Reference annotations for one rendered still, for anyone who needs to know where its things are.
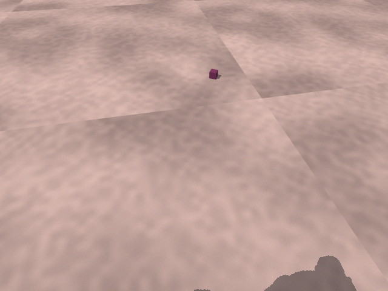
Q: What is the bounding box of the cube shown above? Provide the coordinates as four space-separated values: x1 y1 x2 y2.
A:
209 69 218 79

